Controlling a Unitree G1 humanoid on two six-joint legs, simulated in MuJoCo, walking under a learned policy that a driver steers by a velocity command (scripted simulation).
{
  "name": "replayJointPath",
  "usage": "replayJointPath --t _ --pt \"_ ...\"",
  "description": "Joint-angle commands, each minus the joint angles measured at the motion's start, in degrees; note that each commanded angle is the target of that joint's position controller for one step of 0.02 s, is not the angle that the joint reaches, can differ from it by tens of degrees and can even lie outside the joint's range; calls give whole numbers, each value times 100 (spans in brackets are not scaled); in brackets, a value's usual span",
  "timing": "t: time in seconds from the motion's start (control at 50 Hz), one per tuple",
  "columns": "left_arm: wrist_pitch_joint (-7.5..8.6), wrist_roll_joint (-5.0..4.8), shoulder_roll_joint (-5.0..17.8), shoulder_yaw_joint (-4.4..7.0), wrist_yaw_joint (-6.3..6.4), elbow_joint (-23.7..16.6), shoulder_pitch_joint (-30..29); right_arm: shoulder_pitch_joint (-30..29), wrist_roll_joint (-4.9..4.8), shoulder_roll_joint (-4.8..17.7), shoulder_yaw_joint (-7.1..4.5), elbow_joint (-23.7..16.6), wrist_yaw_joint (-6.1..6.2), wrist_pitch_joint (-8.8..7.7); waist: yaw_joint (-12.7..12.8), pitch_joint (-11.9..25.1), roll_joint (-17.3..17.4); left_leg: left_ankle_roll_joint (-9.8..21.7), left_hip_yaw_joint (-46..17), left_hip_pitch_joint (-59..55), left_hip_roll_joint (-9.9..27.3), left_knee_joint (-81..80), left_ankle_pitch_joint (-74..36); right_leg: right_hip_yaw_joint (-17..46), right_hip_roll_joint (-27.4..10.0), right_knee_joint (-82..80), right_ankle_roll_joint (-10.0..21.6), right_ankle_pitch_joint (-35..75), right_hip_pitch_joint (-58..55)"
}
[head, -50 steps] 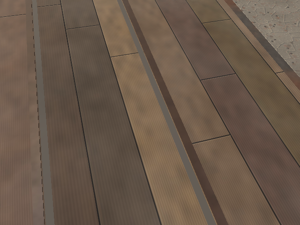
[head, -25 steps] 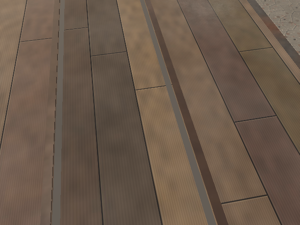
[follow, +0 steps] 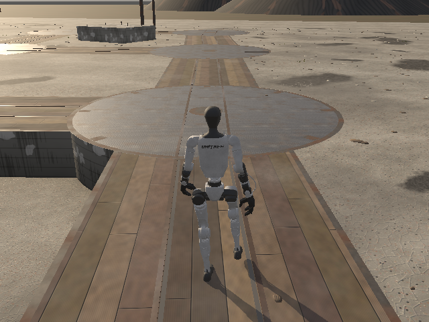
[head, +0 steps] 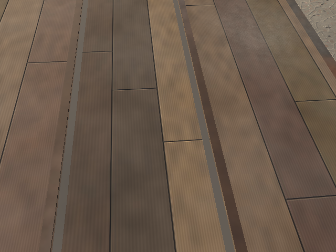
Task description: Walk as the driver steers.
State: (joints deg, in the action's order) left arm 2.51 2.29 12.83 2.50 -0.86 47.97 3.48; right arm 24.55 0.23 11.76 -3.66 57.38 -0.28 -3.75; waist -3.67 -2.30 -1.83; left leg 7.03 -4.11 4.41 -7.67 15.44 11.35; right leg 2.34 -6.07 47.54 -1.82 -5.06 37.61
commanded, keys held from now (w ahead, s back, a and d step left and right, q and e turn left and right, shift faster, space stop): w+q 0.24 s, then q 0.24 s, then no key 0.52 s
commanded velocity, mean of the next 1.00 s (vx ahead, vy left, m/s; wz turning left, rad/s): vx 0.23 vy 0.00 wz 0.39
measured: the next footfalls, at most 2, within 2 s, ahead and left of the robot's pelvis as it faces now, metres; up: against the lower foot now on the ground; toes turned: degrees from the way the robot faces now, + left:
right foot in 0.20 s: +0.30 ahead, -0.13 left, +0.00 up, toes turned +9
left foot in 0.68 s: +0.37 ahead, +0.10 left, +0.00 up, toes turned +22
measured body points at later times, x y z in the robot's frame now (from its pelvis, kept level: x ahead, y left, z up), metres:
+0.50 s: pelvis +0.24 -0.05 +0.00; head +0.29 -0.05 +0.45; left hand +0.22 +0.23 -0.12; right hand +0.44 -0.27 -0.13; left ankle +0.27 +0.09 -0.67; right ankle +0.26 -0.13 -0.75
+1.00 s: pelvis +0.30 -0.01 -0.01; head +0.31 -0.01 +0.44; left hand +0.27 +0.25 -0.15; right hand +0.51 -0.18 -0.13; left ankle +0.33 +0.09 -0.75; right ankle +0.34 -0.13 -0.74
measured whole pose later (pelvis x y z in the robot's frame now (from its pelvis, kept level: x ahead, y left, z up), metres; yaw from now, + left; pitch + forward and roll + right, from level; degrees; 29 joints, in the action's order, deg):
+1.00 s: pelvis +0.30 -0.01 -0.01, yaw +22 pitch +0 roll +0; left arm -3.0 1.0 12.9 1.7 1.2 49.5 14.4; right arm 9.6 1.3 11.1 -0.7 46.5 0.7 0.6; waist 0.4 -1.7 -0.9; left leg 3.7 1.5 17.5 -3.4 25.0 7.3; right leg -0.4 -1.3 34.8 0.7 -20.9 14.7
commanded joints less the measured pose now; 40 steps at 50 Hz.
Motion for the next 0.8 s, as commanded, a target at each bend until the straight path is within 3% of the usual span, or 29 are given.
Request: replayJointPath --t 0.02,0.1,0.14,0.18,0.2,0.22,0.24,0.26,0.28,0.3,0.34,0.4,0.46,0.54,0.62,0.66,0.68,0.7,0.72,0.74,0.78,0.8 --pt "38 -31 336 29 -27 -558 -617 391 14 837 -158 -300 38 -40 -66 -73 570 565 -1278 -99 1408 -332 -1964 -232 274 -475 -57 425 168" --pt "108 -87 394 -23 -45 -901 -1162 570 89 932 -189 -396 99 -1 -210 -87 666 568 -1513 -599 1512 86 -2510 -206 476 -1121 27 218 80" --pt "169 -113 517 -3 -33 -933 -914 352 101 1045 -230 -516 146 1 -2 -36 738 402 -1632 -519 1553 344 -2727 -127 557 -1582 139 10 -577" --pt "248 -134 760 96 49 -669 104 -5 91 1193 -276 -660 115 -34 474 386 683 151 -1565 -124 1340 1209 -3522 -227 817 -2015 324 -277 -2172" --pt "328 -78 969 176 123 -493 895 -109 38 1153 -272 -716 55 -80 869 872 364 20 -1300 305 981 2305 -3236 -19 519 -2272 499 -147 -3354" --pt "352 74 1420 273 230 -475 1853 -49 -33 740 -166 -958 27 -125 1134 1837 -308 -63 -864 1086 638 3899 -1354 1356 -937 -2312 752 -1160 -4718" --pt "262 149 1820 359 208 -522 1613 711 -224 413 -116 -1095 45 -76 584 2191 -1677 -185 -300 2736 -118 5168 2221 3919 -2103 -3037 1372 -1338 -5530" --pt "185 44 1282 299 181 -611 1227 641 -16 869 -167 -904 113 46 416 1512 -779 -178 -254 3162 438 5752 1819 3889 -1991 -3020 1430 -1377 -4810" --pt "189 -26 749 159 169 -696 856 213 61 867 -178 -907 81 92 386 742 -76 -253 -179 3092 610 5688 1320 2768 -1687 -2995 1331 -284 -4000" --pt "217 -28 551 92 152 -658 762 -30 79 754 -173 -944 57 125 337 413 160 -350 -117 2930 742 5504 1130 1812 -1408 -2996 1236 1185 -3496" --pt "278 -79 503 52 169 -535 880 -112 172 712 -198 -1000 -20 286 208 383 -284 -491 27 2660 859 5295 1117 698 -1015 -2980 1088 2864 -3115" --pt "357 -150 644 87 151 -435 1115 -290 144 635 -189 -1182 -116 421 130 571 -516 -575 157 2752 748 5158 805 60 -962 -2955 1123 3984 -3162" --pt "270 -156 710 105 196 -444 1067 -836 161 554 -119 -1463 -211 485 155 443 -533 -644 332 2998 847 4483 256 -442 -916 -3080 1164 3752 -3097" --pt "187 -161 817 131 189 -377 1170 -1354 163 404 26 -1696 -300 469 300 426 -555 -570 605 2153 808 2988 -473 -973 -732 -2993 1106 3398 -2793" --pt "70 -178 1032 208 156 -259 1439 -1571 192 575 20 -1826 -242 435 448 418 -576 -407 683 1786 671 2090 27 -818 -918 -2489 1071 3260 -3204" --pt "-37 -213 1042 216 184 -213 1454 -1247 248 616 4 -1739 -194 326 275 548 -311 -252 656 1119 569 1102 -365 -871 -779 -1648 902 2731 -3191" --pt "-62 -194 962 192 181 -192 1729 -986 325 855 -45 -1674 -148 236 210 847 219 -136 219 325 919 690 -1682 -1035 -513 -907 649 1808 -2840" --pt "-91 -140 519 63 161 -428 2061 -700 366 1320 -114 -1775 -78 170 294 1449 1363 287 -1415 -899 2625 1109 -4760 -1290 -127 360 373 -1368 -1794" --pt "-270 -240 393 6 188 -395 1987 -668 19 1140 -63 -1750 21 229 114 2007 1562 1249 -2061 -722 3177 868 -5002 -679 562 961 260 -3431 -1598" --pt "-387 -186 637 57 184 -350 1762 -773 -59 954 -10 -1700 54 284 160 1586 910 1244 -1704 -380 2878 610 -3982 -308 391 1228 204 -3266 -1482" --pt "-447 -167 539 43 183 -336 1395 -1421 72 673 128 -1688 140 360 414 579 760 809 -1100 532 2284 170 -2619 -162 298 846 180 -2703 -1379" --pt "-481 -116 585 59 191 -272 1481 -1610 72 651 138 -1699 176 368 530 410 884 633 -848 825 2066 59 -2396 -185 291 583 154 -2430 -1583"
Keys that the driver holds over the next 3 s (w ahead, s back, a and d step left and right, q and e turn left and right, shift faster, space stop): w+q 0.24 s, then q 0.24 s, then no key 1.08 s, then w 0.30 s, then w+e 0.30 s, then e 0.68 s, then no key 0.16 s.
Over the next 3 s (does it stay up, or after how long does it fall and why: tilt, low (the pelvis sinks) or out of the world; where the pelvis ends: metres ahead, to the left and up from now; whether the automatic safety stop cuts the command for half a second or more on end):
stays up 0.70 0.18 -0.01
